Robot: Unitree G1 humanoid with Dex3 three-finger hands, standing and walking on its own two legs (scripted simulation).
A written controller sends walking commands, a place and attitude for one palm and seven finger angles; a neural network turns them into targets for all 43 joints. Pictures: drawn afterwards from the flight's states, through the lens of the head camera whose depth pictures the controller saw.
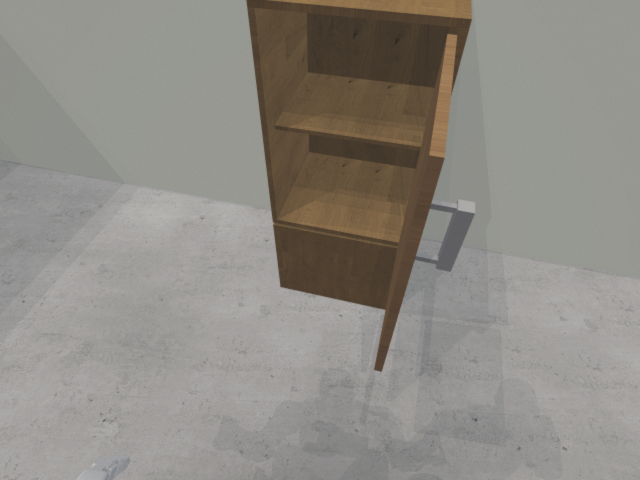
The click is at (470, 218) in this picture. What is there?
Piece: cupboard door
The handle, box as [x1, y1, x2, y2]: [415, 199, 474, 271]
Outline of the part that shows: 432,199 430,208 449,211 453,213 438,255 435,256 417,252 415,259 435,263 436,268 450,271 474,214 474,202 458,199 455,204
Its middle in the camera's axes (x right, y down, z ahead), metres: +0.18 +0.00 +0.60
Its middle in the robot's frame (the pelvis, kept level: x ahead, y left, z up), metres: +0.47 -0.16 +0.04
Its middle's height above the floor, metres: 0.81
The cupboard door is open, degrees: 89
